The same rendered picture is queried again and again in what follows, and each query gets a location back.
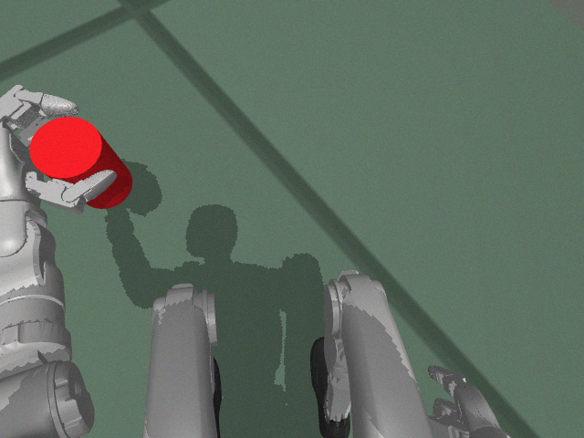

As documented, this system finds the right robot foot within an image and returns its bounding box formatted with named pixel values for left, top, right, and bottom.
left=310, top=337, right=350, bottom=438

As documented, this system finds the right robot hand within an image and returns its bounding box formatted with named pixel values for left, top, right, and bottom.
left=428, top=365, right=500, bottom=438

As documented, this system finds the left robot arm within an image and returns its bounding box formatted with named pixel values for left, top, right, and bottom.
left=0, top=199, right=95, bottom=438

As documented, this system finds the left robot hand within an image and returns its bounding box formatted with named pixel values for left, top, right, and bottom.
left=0, top=85, right=117, bottom=214

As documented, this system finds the can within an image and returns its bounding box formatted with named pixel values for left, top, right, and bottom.
left=29, top=117, right=132, bottom=209

